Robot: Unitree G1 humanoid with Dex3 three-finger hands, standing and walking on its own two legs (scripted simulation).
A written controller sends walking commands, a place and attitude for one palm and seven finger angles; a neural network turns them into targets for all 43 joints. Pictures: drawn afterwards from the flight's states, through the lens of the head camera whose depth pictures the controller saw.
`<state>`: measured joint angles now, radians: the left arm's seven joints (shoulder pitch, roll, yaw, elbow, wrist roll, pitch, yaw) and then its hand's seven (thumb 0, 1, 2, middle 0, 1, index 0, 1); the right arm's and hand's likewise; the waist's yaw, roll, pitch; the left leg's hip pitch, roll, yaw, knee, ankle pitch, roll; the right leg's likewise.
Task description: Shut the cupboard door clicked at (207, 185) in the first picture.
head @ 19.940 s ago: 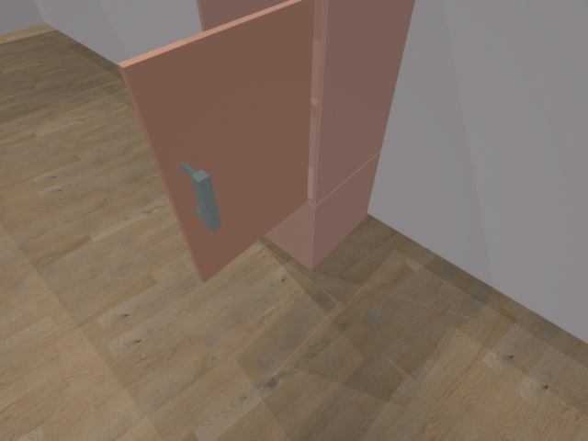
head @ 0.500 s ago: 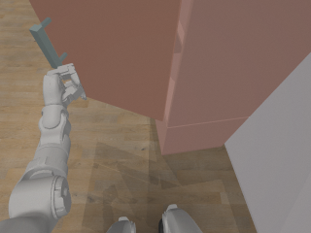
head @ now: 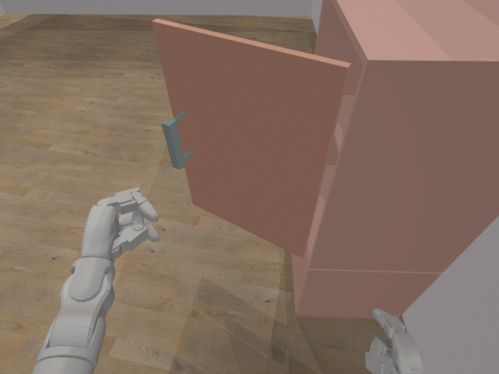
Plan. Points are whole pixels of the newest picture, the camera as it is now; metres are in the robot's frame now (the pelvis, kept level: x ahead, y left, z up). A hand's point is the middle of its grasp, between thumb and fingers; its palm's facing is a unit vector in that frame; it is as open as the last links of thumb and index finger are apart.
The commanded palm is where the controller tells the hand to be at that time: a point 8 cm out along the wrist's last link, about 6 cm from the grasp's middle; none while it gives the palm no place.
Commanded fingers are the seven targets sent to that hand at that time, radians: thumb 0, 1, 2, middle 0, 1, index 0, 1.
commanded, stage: draw the hand back to the body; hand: left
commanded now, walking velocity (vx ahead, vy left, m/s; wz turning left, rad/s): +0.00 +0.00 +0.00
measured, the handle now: (180, 140) +0.66 +0.23 -0.02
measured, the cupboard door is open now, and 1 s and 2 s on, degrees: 61 61 61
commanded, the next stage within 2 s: step back with the hand held close in 0.88 s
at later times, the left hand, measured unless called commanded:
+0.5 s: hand (28, 265) +0.20 +0.27 +0.17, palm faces +0.43 -0.80 -0.43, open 6.1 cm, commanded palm +0.15 +0.30 +0.19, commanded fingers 0.00 0.90 0.90 -0.20 -0.30 -0.20 -0.30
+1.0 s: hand (30, 272) +0.19 +0.25 +0.18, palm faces +0.45 -0.79 -0.42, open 7.4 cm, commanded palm +0.14 +0.29 +0.19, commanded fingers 0.00 0.90 0.90 -0.20 -0.30 -0.20 -0.30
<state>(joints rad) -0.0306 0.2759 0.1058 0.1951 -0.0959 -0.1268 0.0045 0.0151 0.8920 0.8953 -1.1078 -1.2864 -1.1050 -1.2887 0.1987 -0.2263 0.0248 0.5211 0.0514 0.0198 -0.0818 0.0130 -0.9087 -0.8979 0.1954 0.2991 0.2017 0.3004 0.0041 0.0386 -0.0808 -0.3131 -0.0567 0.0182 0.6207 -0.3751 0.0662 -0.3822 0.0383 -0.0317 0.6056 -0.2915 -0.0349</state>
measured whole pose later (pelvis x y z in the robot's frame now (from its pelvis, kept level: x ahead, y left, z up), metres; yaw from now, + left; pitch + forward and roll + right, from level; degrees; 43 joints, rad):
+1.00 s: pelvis +0.00 -0.01 +0.02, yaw +0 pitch -4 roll +0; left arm 0.45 0.36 0.35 -0.35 -0.08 -0.09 0.09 0.01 0.88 0.89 -0.21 -0.30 -0.21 -0.30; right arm 0.21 -0.22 0.02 0.63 0.01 -0.10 -0.08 0.02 -0.91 -0.90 0.20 0.30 0.20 0.30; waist 0.05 0.08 -0.01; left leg -0.07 -0.04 0.00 0.42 -0.29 0.05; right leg -0.14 0.05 -0.04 0.41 -0.21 -0.05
